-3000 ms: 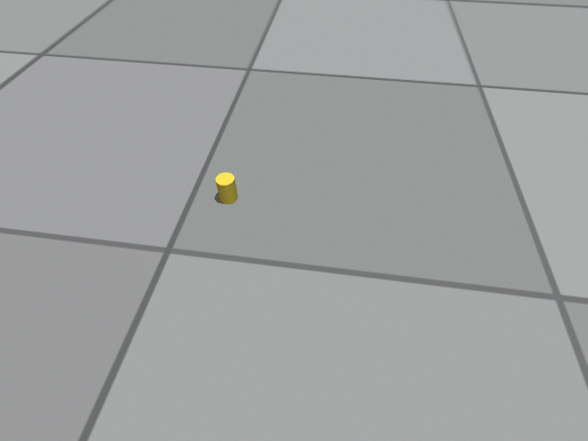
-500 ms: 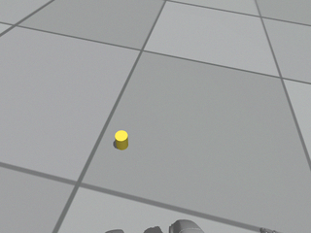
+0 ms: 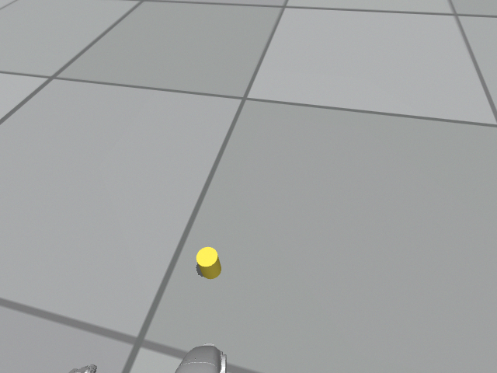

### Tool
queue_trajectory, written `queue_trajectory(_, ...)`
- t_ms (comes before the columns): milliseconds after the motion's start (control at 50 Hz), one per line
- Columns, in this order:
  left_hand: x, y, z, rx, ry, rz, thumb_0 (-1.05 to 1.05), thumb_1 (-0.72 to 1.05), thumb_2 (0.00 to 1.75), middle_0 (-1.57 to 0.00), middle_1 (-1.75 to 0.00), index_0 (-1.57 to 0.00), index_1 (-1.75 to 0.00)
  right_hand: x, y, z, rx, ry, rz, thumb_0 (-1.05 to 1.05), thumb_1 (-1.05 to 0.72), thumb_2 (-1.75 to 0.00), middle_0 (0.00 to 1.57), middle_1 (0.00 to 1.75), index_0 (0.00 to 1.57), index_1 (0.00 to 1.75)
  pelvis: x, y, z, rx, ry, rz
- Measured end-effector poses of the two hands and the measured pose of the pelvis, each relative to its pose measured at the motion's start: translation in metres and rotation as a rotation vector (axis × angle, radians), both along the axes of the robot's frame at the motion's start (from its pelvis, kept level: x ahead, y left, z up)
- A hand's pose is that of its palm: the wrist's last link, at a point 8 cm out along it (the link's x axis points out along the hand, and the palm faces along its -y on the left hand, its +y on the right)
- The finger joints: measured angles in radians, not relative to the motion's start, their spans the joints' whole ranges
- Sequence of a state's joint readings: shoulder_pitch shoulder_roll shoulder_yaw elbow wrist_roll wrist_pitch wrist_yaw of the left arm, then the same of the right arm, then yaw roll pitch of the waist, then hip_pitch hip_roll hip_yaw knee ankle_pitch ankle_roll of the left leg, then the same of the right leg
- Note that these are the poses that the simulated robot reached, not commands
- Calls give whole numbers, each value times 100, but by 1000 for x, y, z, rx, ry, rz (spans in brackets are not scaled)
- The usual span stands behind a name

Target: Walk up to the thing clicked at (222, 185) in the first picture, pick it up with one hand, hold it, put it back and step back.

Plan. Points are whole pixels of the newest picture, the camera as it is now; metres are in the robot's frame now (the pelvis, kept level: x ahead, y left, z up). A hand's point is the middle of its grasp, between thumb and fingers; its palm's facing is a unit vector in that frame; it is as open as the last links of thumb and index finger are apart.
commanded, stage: walk up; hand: left
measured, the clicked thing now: (209, 263) +0.60 +0.23 -0.71
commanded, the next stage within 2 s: stand in 1.64 s
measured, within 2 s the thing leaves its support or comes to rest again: neither
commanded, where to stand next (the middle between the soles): +0.23 +0.01 m, yaw +0 degrees
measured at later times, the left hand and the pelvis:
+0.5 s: hand (114, 346) +0.18 +0.29 -0.17, palm faces -0.01 -0.93 -0.37, open 7.4 cm; pelvis +0.12 +0.02 -0.02, yaw +0 degrees
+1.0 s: hand (133, 308) +0.25 +0.26 -0.14, palm faces -0.01 -0.95 -0.33, open 7.4 cm; pelvis +0.13 +0.01 +0.01, yaw +1 degrees
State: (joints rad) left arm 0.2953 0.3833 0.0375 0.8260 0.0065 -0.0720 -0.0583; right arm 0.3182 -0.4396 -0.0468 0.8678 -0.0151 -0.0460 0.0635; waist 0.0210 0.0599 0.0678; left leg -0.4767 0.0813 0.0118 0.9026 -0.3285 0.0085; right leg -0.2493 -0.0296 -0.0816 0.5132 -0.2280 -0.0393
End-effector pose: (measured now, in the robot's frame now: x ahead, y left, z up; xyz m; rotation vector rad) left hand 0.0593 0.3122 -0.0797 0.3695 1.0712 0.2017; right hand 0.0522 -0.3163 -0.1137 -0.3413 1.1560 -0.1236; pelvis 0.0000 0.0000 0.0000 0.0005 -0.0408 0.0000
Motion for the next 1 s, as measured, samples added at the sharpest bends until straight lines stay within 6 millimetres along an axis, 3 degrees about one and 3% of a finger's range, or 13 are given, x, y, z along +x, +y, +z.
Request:
queue_trajectory(160, 12, 30, -27, -29, 93, 60, 0, 90, 90, -20, -30, -20, -30, 71, 12, 15, -68, -7, 41, 1, -90, -90, 20, 30, 20, 30, 58, 20, -8, -25, 12, 18)
queue_trajectory(240, 34, 41, -45, -36, 148, 72, 0, 90, 90, -20, -30, -20, -30, 104, 24, 19, -102, -55, 31, 1, -90, -90, 20, 30, 20, 30, 82, 32, -14, -8, 7, 16)
queue_trajectory(360, 80, 36, -47, -49, 142, 51, 1, 91, 90, -20, -30, -20, -30, 130, 36, 28, -102, -67, 23, 1, -90, -90, 21, 30, 20, 30, 105, 32, -6, -8, 1, 13)
queue_trajectory(460, 108, 26, -48, -35, 122, 50, 0, 91, 90, -20, -30, -20, -30, 149, 32, 13, -83, -58, 16, 1, -90, -90, 21, 30, 20, 30, 117, 25, -12, -2, -3, 9)
queue_trajectory(560, 124, 12, -48, -5, 111, 49, 0, 91, 90, -20, -30, -20, -30, 168, 25, -13, -35, -61, -19, 1, -90, -90, 21, 30, 20, 30, 125, 12, -22, -6, -10, 7)
queue_trajectory(640, 138, 3, -41, -5, 100, 30, 0, 91, 90, -20, -30, -20, -30, 172, 29, -22, 1, -42, -33, 1, -90, -90, 20, 30, 20, 30, 126, 11, -19, 13, -7, 5)
queue_trajectory(820, 172, -6, -29, -38, 53, 19, 0, 90, 90, -20, -30, -20, -30, 152, 33, -16, 17, 61, -43, 1, -90, -90, 21, 30, 20, 30, 130, 11, -3, 14, -2, 7)
queue_trajectory(1000, 179, -6, -26, -68, 61, 34, 0, 91, 90, -20, -30, -20, -30, 143, 28, 0, -20, 100, -67, 1, -90, -90, 21, 30, 20, 30, 133, 14, 7, 4, -3, 11)
